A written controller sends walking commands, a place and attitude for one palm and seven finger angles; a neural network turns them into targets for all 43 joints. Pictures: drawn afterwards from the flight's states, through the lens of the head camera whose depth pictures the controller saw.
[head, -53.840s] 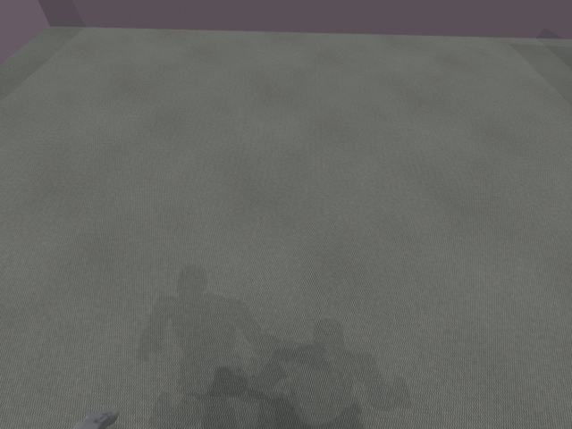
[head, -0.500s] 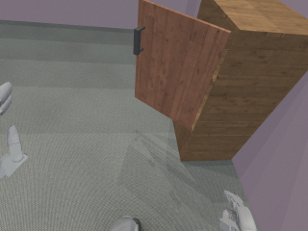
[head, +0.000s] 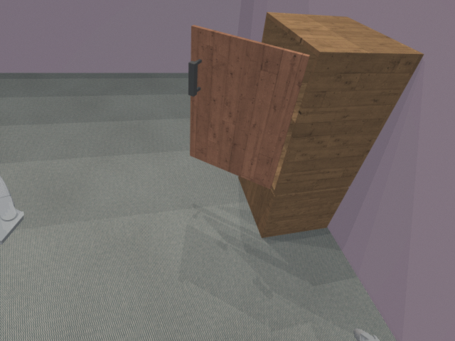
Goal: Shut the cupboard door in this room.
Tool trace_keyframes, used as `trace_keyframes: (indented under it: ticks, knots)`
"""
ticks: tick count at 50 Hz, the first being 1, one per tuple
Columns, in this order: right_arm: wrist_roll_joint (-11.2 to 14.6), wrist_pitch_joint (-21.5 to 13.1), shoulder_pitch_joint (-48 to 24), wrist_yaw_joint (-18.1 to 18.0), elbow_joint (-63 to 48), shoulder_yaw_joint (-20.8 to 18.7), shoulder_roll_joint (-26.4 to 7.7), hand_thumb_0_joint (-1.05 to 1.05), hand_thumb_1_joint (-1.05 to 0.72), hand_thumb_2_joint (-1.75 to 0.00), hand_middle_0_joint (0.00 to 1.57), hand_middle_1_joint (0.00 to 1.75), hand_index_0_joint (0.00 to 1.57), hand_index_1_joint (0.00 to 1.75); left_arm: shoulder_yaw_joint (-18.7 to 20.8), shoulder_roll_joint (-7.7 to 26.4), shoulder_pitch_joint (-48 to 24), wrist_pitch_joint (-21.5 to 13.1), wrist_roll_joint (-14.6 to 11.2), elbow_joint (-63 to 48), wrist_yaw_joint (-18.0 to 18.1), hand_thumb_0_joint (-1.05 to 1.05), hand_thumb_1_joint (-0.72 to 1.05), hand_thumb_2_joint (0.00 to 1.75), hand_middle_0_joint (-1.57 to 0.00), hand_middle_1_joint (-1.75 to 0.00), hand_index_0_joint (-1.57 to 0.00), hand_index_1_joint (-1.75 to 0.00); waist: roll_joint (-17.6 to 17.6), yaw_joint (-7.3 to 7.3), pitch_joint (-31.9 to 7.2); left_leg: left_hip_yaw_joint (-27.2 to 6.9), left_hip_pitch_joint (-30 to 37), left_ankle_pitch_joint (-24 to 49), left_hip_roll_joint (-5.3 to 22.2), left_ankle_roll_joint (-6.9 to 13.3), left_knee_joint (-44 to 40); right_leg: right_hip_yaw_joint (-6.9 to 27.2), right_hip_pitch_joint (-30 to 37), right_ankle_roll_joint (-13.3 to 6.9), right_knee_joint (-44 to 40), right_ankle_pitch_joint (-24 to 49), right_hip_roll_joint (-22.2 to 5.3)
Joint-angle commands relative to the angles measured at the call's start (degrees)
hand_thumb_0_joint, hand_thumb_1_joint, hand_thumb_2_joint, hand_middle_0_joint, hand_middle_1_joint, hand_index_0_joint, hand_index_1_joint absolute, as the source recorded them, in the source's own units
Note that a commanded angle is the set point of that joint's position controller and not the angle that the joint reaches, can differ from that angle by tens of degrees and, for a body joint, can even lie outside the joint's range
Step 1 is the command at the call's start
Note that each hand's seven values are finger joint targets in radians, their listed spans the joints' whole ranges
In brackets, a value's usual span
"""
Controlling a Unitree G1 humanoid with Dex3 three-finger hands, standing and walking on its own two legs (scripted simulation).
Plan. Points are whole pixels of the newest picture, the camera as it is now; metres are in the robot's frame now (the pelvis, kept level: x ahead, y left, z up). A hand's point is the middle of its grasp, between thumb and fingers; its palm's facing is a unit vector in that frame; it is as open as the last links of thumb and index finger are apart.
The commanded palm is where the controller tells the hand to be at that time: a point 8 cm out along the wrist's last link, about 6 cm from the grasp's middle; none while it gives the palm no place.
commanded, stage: stop stepping back and stand still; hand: left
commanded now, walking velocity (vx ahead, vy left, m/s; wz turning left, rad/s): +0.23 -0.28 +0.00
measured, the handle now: (195, 77) +1.03 +0.15 +0.03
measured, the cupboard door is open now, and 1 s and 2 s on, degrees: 49 49 49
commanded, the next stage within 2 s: let the arm hang, fingers relaxed in 0.94 s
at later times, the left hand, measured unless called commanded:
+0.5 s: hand (53, 211) +0.23 +0.26 +0.17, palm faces +0.42 -0.77 -0.48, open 7.4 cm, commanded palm +0.17 +0.29 +0.19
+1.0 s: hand (61, 212) +0.24 +0.25 +0.17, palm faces +0.35 -0.78 -0.52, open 7.4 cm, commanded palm +0.19 +0.29 +0.19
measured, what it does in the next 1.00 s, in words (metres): steps on the spot: right foot, then left foot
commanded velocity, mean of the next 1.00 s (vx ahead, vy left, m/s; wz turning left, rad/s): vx -0.01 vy -0.03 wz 0.00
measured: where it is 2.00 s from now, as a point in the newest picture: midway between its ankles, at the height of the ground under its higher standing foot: outside the picture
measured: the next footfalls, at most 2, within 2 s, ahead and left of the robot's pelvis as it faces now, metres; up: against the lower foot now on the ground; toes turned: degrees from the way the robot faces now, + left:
right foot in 0.32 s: +0.02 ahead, -0.10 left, +0.00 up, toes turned -8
left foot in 0.52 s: +0.09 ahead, +0.11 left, +0.00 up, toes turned +2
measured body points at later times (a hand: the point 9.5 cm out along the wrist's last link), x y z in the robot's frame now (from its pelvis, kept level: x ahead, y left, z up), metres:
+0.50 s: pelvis +0.02 +0.00 +0.01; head +0.03 +0.00 +0.46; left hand +0.21 +0.29 +0.20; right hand +0.16 -0.25 -0.09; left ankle +0.04 +0.11 -0.71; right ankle -0.02 -0.09 -0.72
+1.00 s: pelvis +0.03 -0.01 +0.01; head +0.04 -0.01 +0.46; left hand +0.21 +0.29 +0.20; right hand +0.18 -0.25 -0.08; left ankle +0.05 +0.11 -0.72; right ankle -0.02 -0.09 -0.72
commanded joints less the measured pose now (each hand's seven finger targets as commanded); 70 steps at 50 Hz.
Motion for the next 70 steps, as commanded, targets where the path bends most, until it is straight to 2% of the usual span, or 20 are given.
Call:
trace_keyframes:
  ticks: [1, 3, 7, 13, 15, 17, 21, 25, 27, 31, 37, 43, 51, 52, 54, 57, 61, 64, 67, 70]
  knots:
    - [-0.24, -4.38, -9.15, -0.37, -11.10, -1.97, -6.46, 0.00, -0.90, -0.90, 0.20, 0.30, 0.20, 0.30, 6.08, 12.93, -3.36, -4.53, 0.97, -11.37, -0.54, 0.00, 0.90, 0.90, -0.20, -0.30, -0.20, -0.30, 12.74, -0.07, 12.68, -27.78, 5.53, 0.62, 19.06, 10.50, -26.09, 4.30, -19.56, 2.63, 20.65, 0.95, -0.40]
    - [-0.94, -4.39, -8.44, 0.77, -10.22, -2.43, -6.12, 0.00, -0.90, -0.90, 0.20, 0.30, 0.20, 0.30, 8.20, 14.86, 0.28, -4.38, 0.55, -14.14, -1.79, 0.00, 0.90, 0.90, -0.20, -0.30, -0.20, -0.30, 7.46, 0.12, 7.84, -25.07, 3.43, 4.40, 16.67, 9.58, -23.64, 5.16, -15.14, 3.01, 19.75, 4.40, -1.21]
    - [-0.63, -4.32, -9.47, 1.77, -10.13, -2.13, -5.55, 0.00, -0.90, -0.90, 0.20, 0.30, 0.20, 0.30, 5.11, 10.25, 4.62, -3.71, 0.67, -17.44, -1.64, 0.00, 0.90, 0.90, -0.20, -0.30, -0.20, -0.30, 15.79, 0.57, 9.26, -8.94, -5.38, -2.20, 11.96, 6.46, -24.36, 0.89, -2.73, 3.19, 8.84, 8.84, -0.59]
    - [-0.85, -3.05, -8.30, 0.46, -9.54, -1.56, -4.74, 0.00, -0.90, -0.90, 0.20, 0.30, 0.20, 0.30, 9.18, 13.05, 5.41, -2.80, 0.75, -12.39, -0.06, 0.00, 0.90, 0.90, -0.20, -0.30, -0.20, -0.30, 13.50, 0.43, 4.98, -2.67, -6.46, -2.99, 8.10, 3.51, -16.41, -3.47, 12.50, 2.57, -11.51, 6.56, 2.51]
    - [-0.62, -2.64, -7.71, 0.49, -9.15, -1.67, -4.60, 0.00, -0.90, -0.90, 0.20, 0.30, 0.20, 0.30, 8.81, 12.04, 4.60, -2.36, 0.38, -9.43, 0.46, 0.00, 0.90, 0.90, -0.20, -0.30, -0.20, -0.30, 7.38, 0.08, 3.18, -0.56, -11.61, 4.28, 5.26, 2.36, -5.98, 4.70, 19.34, -0.75, -13.82, 9.13, -3.03]
    - [-0.39, -2.93, -7.21, 0.75, -9.00, -1.91, -4.22, 0.00, -0.90, -0.90, 0.20, 0.30, 0.20, 0.30, 9.33, 13.49, 3.08, -2.66, 0.24, -8.20, 1.05, 0.00, 0.90, 0.90, -0.20, -0.30, -0.20, -0.30, -4.69, 0.28, 1.17, 3.65, -18.91, 2.26, -3.19, -0.71, 12.23, 24.64, 23.33, -8.45, -17.51, 28.25, -17.19]
    - [0.39, -2.58, -9.56, 1.12, -9.59, -1.49, -3.31, 0.00, -0.90, -0.90, 0.20, 0.30, 0.20, 0.30, 6.90, 9.63, 7.53, -3.24, 0.80, -8.13, 1.15, 0.00, 0.90, 0.90, -0.20, -0.30, -0.20, -0.30, -5.23, 1.28, 1.95, -0.39, -15.80, -3.17, -0.65, -0.81, 11.07, 16.13, 21.28, -8.54, -11.94, 49.09, -17.95]
    - [0.06, -2.34, -10.51, -0.06, -10.18, -1.37, -3.36, 0.00, -0.90, -0.90, 0.20, 0.30, 0.20, 0.30, 6.37, 9.66, 5.90, -4.57, -0.14, -12.82, 0.84, 0.00, 0.90, 0.90, -0.20, -0.30, -0.20, -0.30, -0.32, 0.09, 2.47, 2.97, 2.42, 20.83, -3.59, -1.00, -9.08, 4.93, 10.40, -0.54, -8.89, 32.69, -8.93]
    - [0.33, -3.07, -10.78, -0.62, -11.08, -2.41, -5.29, 0.00, -0.90, -0.90, 0.20, 0.30, 0.20, 0.30, 6.94, 10.81, 4.50, -5.19, -0.38, -16.04, 0.69, 0.00, 0.90, 0.90, -0.20, -0.30, -0.20, -0.30, 7.29, 1.55, 2.43, -6.60, 5.75, 31.17, 4.58, 1.88, -12.14, 3.42, 5.72, 3.38, -6.63, 18.78, -3.68]
    - [-0.23, -4.01, -10.08, -0.65, -10.77, -1.40, -4.69, 0.00, -0.90, -0.90, 0.20, 0.30, 0.20, 0.30, 7.18, 10.92, 2.33, -5.25, 0.22, -14.34, -0.11, 0.00, 0.90, 0.90, -0.20, -0.30, -0.20, -0.30, 15.43, 1.39, 5.84, -8.96, 1.28, 34.17, 7.08, 2.42, -15.84, 2.55, 7.93, 3.63, -9.17, 12.65, -0.89]
    - [0.67, -3.21, -8.37, 0.37, -11.89, -2.01, -4.92, 0.00, -0.90, -0.90, 0.20, 0.30, 0.20, 0.30, 6.17, 8.83, 8.44, -3.25, -0.76, -11.65, -0.41, 0.00, 0.90, 0.90, -0.20, -0.30, -0.20, -0.30, 6.55, 0.98, -6.25, -0.03, 6.19, 41.49, 1.93, -0.44, -5.84, 5.89, 16.47, 2.71, -12.06, 43.09, -4.76]
    - [1.01, -1.11, -10.02, -0.01, -13.09, -1.30, -4.42, 0.00, -0.90, -0.90, 0.20, 0.30, 0.20, 0.30, 8.45, 11.27, 12.52, -0.99, -1.82, -11.74, -0.25, 0.00, 0.90, 0.90, -0.20, -0.30, -0.20, -0.30, 1.26, 1.03, -6.24, 0.73, 2.86, 34.38, 0.48, -0.58, -5.09, 5.98, 16.60, 2.57, -12.11, 46.47, -7.27]
    - [0.88, -0.84, -10.04, -0.75, -11.98, -0.98, -4.51, 0.00, -0.90, -0.90, 0.20, 0.30, 0.20, 0.30, 4.98, 9.72, 5.92, -0.81, -1.23, -9.30, -0.18, 0.00, 0.90, 0.90, -0.20, -0.30, -0.20, -0.30, 3.33, 1.00, 1.20, 0.04, 3.13, 25.00, 0.22, -0.09, -7.73, 6.98, 8.89, 2.95, -16.61, 28.66, -6.21]
    - [1.01, -4.44, -14.30, 4.99, -2.78, -2.40, -12.73, 0.00, -0.90, -0.90, 0.20, 0.30, 0.20, 0.30, -20.83, -1.90, 2.20, 7.50, 2.80, 29.88, -8.26, 0.00, 0.90, 0.90, -0.20, -0.30, -0.20, -0.30, 6.30, -0.30, 7.75, -1.59, -0.06, 30.72, 2.35, 0.18, -0.81, 2.25, 1.58, 1.23, -8.84, 30.42, -10.29]
    - [0.15, -1.15, -9.17, 4.96, -1.59, -2.85, -11.46, 0.00, -0.90, -0.90, 0.20, 0.30, 0.20, 0.30, -20.10, -3.55, 1.05, 12.41, 2.93, 32.33, -10.04, 0.00, 0.90, 0.90, -0.20, -0.30, -0.20, -0.30, 7.43, 0.59, 6.58, -3.03, -1.44, 22.77, 3.56, 0.95, -5.70, 4.49, 1.78, 1.43, -11.48, 16.61, -7.40]
    - [-0.94, 1.31, -9.15, 5.21, -0.03, -1.19, -10.42, 0.00, -0.90, -0.90, 0.20, 0.30, 0.20, 0.30, -20.62, -3.11, -4.28, 11.66, 3.49, 41.59, -10.70, 0.00, 0.90, 0.90, -0.20, -0.30, -0.20, -0.30, -2.01, 1.84, 9.68, -6.65, -8.64, 10.69, 3.13, 2.44, -9.43, 4.40, 2.71, 0.89, -11.72, 4.04, -5.53]
    - [-1.83, 3.97, -5.44, 5.27, 3.30, -0.60, -7.50, 0.00, -0.90, -0.90, 0.20, 0.30, 0.20, 0.30, -22.07, -2.59, -9.09, 11.64, 3.58, 54.62, -10.11, 0.00, 0.90, 0.90, -0.20, -0.30, -0.20, -0.30, -12.07, -0.08, 9.50, -2.25, 0.68, 8.94, -2.38, 0.59, -1.52, 9.99, -5.55, -3.08, -19.76, -3.54, -11.57]
    - [-1.95, 4.68, -2.95, 5.18, 6.69, -0.35, -6.14, 0.00, -0.90, -0.90, 0.20, 0.30, 0.20, 0.30, -22.95, -3.24, -10.98, 12.10, 3.19, 61.96, -9.63, 0.00, 0.90, 0.90, -0.20, -0.30, -0.20, -0.30, -2.12, -0.97, 8.70, -2.18, 3.85, 12.14, -1.83, 0.31, -2.97, 8.41, -5.63, -2.93, -17.40, -2.14, -10.54]
    - [-1.89, 3.81, -3.75, 4.58, 9.83, -0.01, -6.65, 0.00, -0.90, -0.90, 0.20, 0.30, 0.20, 0.30, -23.32, -5.42, -6.13, 11.93, 2.79, 70.39, -9.58, 0.00, 0.90, 0.90, -0.20, -0.30, -0.20, -0.30, 14.12, 1.70, 8.01, -8.62, -3.59, 11.02, 1.93, 2.32, -15.14, 5.13, 6.08, 0.86, -11.86, 5.12, -4.85]
    - [-1.60, 3.66, -2.92, 3.83, 12.26, -0.60, -5.69, 0.00, -0.90, -0.90, 0.20, 0.30, 0.20, 0.30, -22.44, -6.89, -2.72, 11.69, 2.90, 76.33, -9.55, 0.00, 0.90, 0.90, -0.20, -0.30, -0.20, -0.30, 18.47, 2.88, 4.89, -10.39, -3.81, 7.58, 2.84, 2.91, -19.40, 3.82, 12.10, 0.88, -12.13, 8.66, -3.79]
